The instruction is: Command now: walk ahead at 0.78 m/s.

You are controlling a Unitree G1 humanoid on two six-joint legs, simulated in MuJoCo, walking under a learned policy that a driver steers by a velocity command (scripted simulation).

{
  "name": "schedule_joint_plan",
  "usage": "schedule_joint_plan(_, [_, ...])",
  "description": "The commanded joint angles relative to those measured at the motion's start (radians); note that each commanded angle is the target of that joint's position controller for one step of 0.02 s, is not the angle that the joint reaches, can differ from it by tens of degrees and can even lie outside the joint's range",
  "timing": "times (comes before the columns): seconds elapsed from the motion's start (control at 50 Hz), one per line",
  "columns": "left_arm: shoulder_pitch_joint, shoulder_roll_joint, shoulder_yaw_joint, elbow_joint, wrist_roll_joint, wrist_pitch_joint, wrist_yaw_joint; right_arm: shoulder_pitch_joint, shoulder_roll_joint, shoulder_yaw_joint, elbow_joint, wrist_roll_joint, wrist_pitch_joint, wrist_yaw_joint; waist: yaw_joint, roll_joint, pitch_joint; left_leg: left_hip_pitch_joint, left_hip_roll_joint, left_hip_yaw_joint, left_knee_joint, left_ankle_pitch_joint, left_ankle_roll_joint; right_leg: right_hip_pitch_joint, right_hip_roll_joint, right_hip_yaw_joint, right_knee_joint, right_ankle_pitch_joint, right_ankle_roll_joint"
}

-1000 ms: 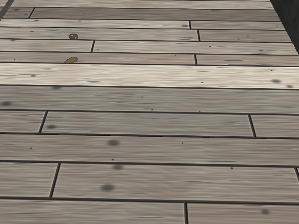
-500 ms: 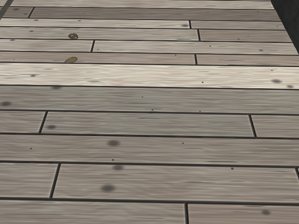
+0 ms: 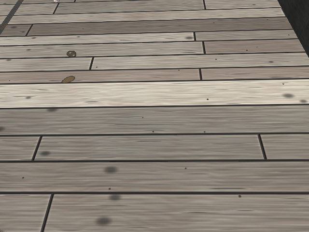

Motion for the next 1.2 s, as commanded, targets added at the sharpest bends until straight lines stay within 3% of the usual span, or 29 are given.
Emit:
schedule_joint_plan(0.02, [0.352, 0.178, 0.026, 0.076, 0.02, 0.005, 0.021, -0.213, 0.014, 0.015, -0.201, 0.007, -0.041, 0.028, 0.103, -0.317, 0.066, -0.811, -0.068, -0.081, 0.647, 0.086, 0.08, 0.478, -0.394, 0.898, -0.5, -0.777, -0.131])
schedule_joint_plan(0.04, [0.221, 0.142, 0.018, 0.026, 0.007, 0.001, 0.014, -0.242, -0.031, 0.01, -0.212, 0.003, -0.041, 0.042, 0.055, -0.164, 0.105, -0.813, 0.015, -0.043, 0.658, 0.224, 0.075, 0.391, -0.373, 0.763, -0.458, -0.648, -0.134])
schedule_joint_plan(0.06, [0.185, 0.122, 0.013, 0.015, -0.005, -0.007, 0.007, -0.223, -0.044, 0.006, -0.198, -0.007, -0.038, 0.053, 0.028, -0.088, 0.086, -0.731, 0.054, -0.032, 0.601, 0.289, 0.055, 0.321, -0.309, 0.607, -0.452, -0.494, -0.123])
schedule_joint_plan(0.1, [0.187, 0.076, -0.004, 0.019, -0.012, -0.022, 0.012, -0.19, -0.035, 0.007, -0.188, -0.027, -0.013, 0.067, -0.009, -0.112, 0.081, -0.648, 0.08, 0.0, 0.551, 0.317, 0.01, 0.248, -0.225, 0.442, -0.496, -0.352, -0.108])
schedule_joint_plan(0.16, [0.281, 0.059, -0.011, 0.051, -0.015, -0.036, 0.017, -0.287, -0.029, 0.013, -0.224, -0.013, 0.02, 0.072, 0.003, -0.094, 0.152, -0.739, 0.078, 0.048, 0.5, 0.396, -0.021, 0.266, -0.179, 0.323, -0.532, -0.168, -0.124])
schedule_joint_plan(0.24, [0.343, 0.053, -0.018, 0.05, -0.024, -0.049, 0.018, -0.494, -0.029, 0.024, -0.305, -0.001, 0.024, 0.071, 0.035, -0.079, 0.196, -0.71, 0.051, 0.107, 0.228, 0.483, -0.04, 0.282, -0.147, 0.202, -0.589, 0.077, -0.149])
schedule_joint_plan(0.32, [0.372, 0.074, -0.018, 0.06, -0.031, -0.057, 0.028, -0.596, -0.018, 0.038, -0.349, 0.008, 0.022, 0.071, 0.044, -0.092, 0.217, -0.571, 0.012, 0.171, -0.019, 0.535, 0.012, 0.388, -0.171, 0.111, -0.653, 0.396, -0.146])
schedule_joint_plan(0.38, [0.374, 0.123, -0.013, 0.069, -0.019, -0.049, 0.032, -0.539, -0.052, 0.029, -0.345, 0.007, 0.017, 0.049, -0.004, -0.16, 0.121, -0.388, -0.096, 0.229, -0.083, 0.416, 0.073, 0.528, -0.191, 0.044, -0.448, 1.074, -0.123])
schedule_joint_plan(0.42, [0.358, 0.185, 0.006, 0.076, 0.004, -0.021, 0.049, -0.248, -0.121, -0.001, -0.27, 0.009, 0.012, 0.027, -0.142, -0.219, -0.046, -0.1, -0.158, 0.208, -0.082, 0.282, 0.109, 0.54, -0.212, 0.03, -0.067, 1.31, -0.105])
schedule_joint_plan(0.44, [0.311, 0.193, 0.012, 0.062, 0.004, -0.01, 0.052, -0.024, -0.161, -0.022, -0.2, 0.003, 0.009, 0.013, -0.25, -0.193, -0.143, 0.163, -0.127, 0.169, -0.14, 0.282, 0.126, 0.406, -0.176, 0.016, 0.23, 1.164, -0.095])
schedule_joint_plan(0.46, [0.347, 0.082, -0.011, 0.027, -0.016, -0.011, 0.033, 0.101, -0.251, -0.048, -0.173, -0.029, 0.006, -0.001, -0.225, -0.039, -0.263, 0.474, 0.11, -0.128, -0.142, -0.09, 0.165, 0.067, -0.08, 0.031, 0.609, 0.638, -0.093])
schedule_joint_plan(0.48, [0.405, -0.004, -0.027, -0.006, -0.057, -0.037, 0.008, 0.078, -0.283, -0.061, -0.162, -0.027, 0.004, 0.016, -0.12, 0.213, -0.363, 0.609, 0.319, -0.747, -0.382, -0.391, 0.241, -0.25, 0.102, 0.162, 0.894, -0.141, -0.076])
schedule_joint_plan(0.5, [0.279, 0.08, -0.01, -0.037, -0.055, -0.043, 0.017, -0.024, -0.228, -0.054, -0.162, -0.016, 0.002, 0.029, -0.107, 0.098, -0.218, 0.513, 0.27, -0.738, -0.468, -0.337, 0.208, -0.375, 0.037, 0.229, 0.94, -0.059, -0.111])
schedule_joint_plan(0.54, [0.159, 0.071, -0.015, -0.068, -0.039, -0.044, 0.016, -0.106, -0.102, -0.024, -0.146, -0.013, -0.019, 0.03, -0.054, -0.094, -0.018, 0.204, 0.22, -0.438, -0.476, -0.035, 0.17, -0.344, -0.052, 0.2, 0.837, 0.055, -0.112])
schedule_joint_plan(0.6, [0.169, 0.007, -0.032, -0.086, 0.004, 0.001, -0.013, -0.104, -0.039, 0.004, -0.104, 0.005, -0.04, 0.018, 0.043, -0.033, 0.069, -0.04, 0.13, -0.252, -0.552, 0.026, 0.127, -0.26, -0.11, 0.197, 0.723, 0.058, -0.075])
schedule_joint_plan(0.72, [-0.171, 0.033, -0.055, -0.223, 0.002, 0.011, -0.035, 0.016, -0.066, 0.013, -0.088, 0.032, -0.067, 0.026, -0.012, -0.048, 0.219, -0.109, 0.015, -0.001, -0.666, 0.453, 0.1, -0.329, -0.111, 0.041, 0.28, 0.355, -0.025])
schedule_joint_plan(0.76, [-0.248, 0.017, -0.07, -0.25, -0.013, 0.005, -0.044, 0.074, -0.095, 0.013, -0.075, 0.044, -0.077, 0.019, -0.04, -0.03, 0.217, -0.079, 0.033, 0.026, -0.717, 0.673, 0.079, -0.207, -0.066, -0.016, 0.11, 0.465, -0.044])
schedule_joint_plan(0.84, [-0.255, 0.079, -0.057, -0.258, -0.014, 0.003, -0.024, 0.11, -0.164, 0.011, -0.059, 0.03, -0.068, 0.001, -0.021, 0.025, 0.128, 0.273, 0.082, 0.081, -0.595, 1.286, 0.044, -0.146, 0.046, -0.06, -0.036, 0.414, -0.095])
schedule_joint_plan(0.86, [-0.199, 0.103, -0.048, -0.249, -0.013, 0.004, -0.014, 0.107, -0.187, 0.007, -0.056, 0.017, -0.057, -0.008, 0.016, 0.064, 0.073, 0.332, 0.102, 0.083, -0.487, 1.454, 0.037, -0.087, 0.083, -0.057, -0.035, 0.333, -0.106])
schedule_joint_plan(0.9, [0.136, 0.174, -0.012, -0.154, -0.017, 0.008, 0.014, 0.054, -0.226, -0.006, -0.058, -0.01, -0.025, -0.028, 0.184, 0.1, -0.1, 0.322, 0.127, 0.088, -0.074, 1.498, 0.039, 0.218, 0.107, -0.011, -0.049, 0.2, -0.14])
schedule_joint_plan(0.92, [0.329, 0.218, 0.011, -0.1, -0.004, 0.014, 0.032, 0.01, -0.211, -0.007, -0.071, -0.014, -0.017, -0.029, 0.273, 0.082, -0.176, 0.161, 0.09, 0.099, 0.227, 1.29, 0.044, 0.445, 0.031, 0.054, -0.037, 0.102, -0.163])
schedule_joint_plan(0.94, [0.4, 0.302, 0.034, -0.083, 0.022, 0.016, 0.044, 0.047, -0.063, 0.021, -0.113, 0.001, -0.025, -0.01, 0.205, -0.16, -0.255, -0.175, -0.045, 0.088, 0.634, 0.464, 0.041, 0.688, -0.227, 0.387, -0.022, -0.12, -0.203])
schedule_joint_plan(0.96, [0.344, 0.294, 0.041, -0.082, 0.021, 0.017, 0.021, 0.158, -0.042, 0.027, -0.137, 0.066, -0.047, 0.006, 0.099, -0.347, -0.369, -0.473, -0.168, -0.057, 0.866, 0.01, 0.033, 0.84, -0.373, 0.952, -0.254, -0.269, -0.315])
schedule_joint_plan(0.98, [0.224, 0.208, 0.033, -0.092, 0.006, 0.011, 0.008, 0.02, -0.103, 0.021, -0.157, 0.052, -0.048, -0.006, 0.089, -0.161, -0.187, -0.566, -0.066, -0.07, 0.836, 0.136, 0.059, 0.702, -0.31, 0.821, -0.313, -0.288, -0.275])
schedule_joint_plan(1.02, [0.157, 0.095, 0.007, -0.07, 0.007, -0.008, 0.002, -0.106, -0.084, 0.027, -0.185, 0.03, -0.043, 0.003, 0.039, 0.017, 0.005, -0.518, 0.001, -0.056, 0.708, 0.226, 0.052, 0.392, -0.237, 0.554, -0.36, -0.093, -0.226])
schedule_joint_plan(1.06, [0.17, 0.058, -0.012, -0.033, -0.004, -0.021, 0.014, -0.088, -0.033, 0.041, -0.199, -0.005, -0.011, 0.029, -0.033, -0.037, 0.055, -0.442, 0.041, -0.057, 0.627, 0.231, 0.028, 0.21, -0.17, 0.418, -0.414, -0.058, -0.184])
schedule_joint_plan(1.12, [0.214, 0.085, -0.011, -0.008, -0.03, -0.046, 0.011, -0.222, -0.033, 0.052, -0.26, -0.017, 0.01, 0.05, -0.038, -0.062, 0.15, -0.538, 0.085, 0.008, 0.499, 0.287, -0.011, 0.13, -0.118, 0.296, -0.501, 0.043, -0.171])
schedule_joint_plan(1.16, [0.248, 0.091, -0.016, -0.003, -0.033, -0.054, 0.004, -0.356, -0.044, 0.061, -0.315, -0.017, 0.003, 0.055, -0.016, -0.049, 0.21, -0.543, 0.076, 0.082, 0.303, 0.412, -0.027, 0.1, -0.072, 0.191, -0.518, 0.391, -0.162])
schedule_joint_plan(1.2, [0.281, 0.086, -0.023, 0.009, -0.048, -0.063, 0.004, -0.424, -0.004, 0.084, -0.334, -0.01, -0.019, 0.064, 0.007, -0.029, 0.213, -0.368, 0.013, 0.166, 0.02, 0.589, -0.027, 0.054, -0.017, 0.086, -0.474, 0.76, -0.111])
Velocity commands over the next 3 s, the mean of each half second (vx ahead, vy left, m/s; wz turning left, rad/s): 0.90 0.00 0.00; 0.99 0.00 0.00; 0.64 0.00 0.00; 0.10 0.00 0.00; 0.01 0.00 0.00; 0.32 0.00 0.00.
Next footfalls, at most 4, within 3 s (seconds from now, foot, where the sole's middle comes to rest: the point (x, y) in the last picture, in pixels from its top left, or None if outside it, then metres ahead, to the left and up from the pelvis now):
0.44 left None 0.51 0.07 -0.76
0.92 right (183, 144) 0.97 -0.08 -0.76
1.36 left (154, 87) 1.42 0.06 -0.76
1.78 right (191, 84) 1.44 -0.17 -0.76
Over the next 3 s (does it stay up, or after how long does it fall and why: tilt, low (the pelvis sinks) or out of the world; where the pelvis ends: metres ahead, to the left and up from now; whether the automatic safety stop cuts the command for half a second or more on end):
stays up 1.45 -0.10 0.01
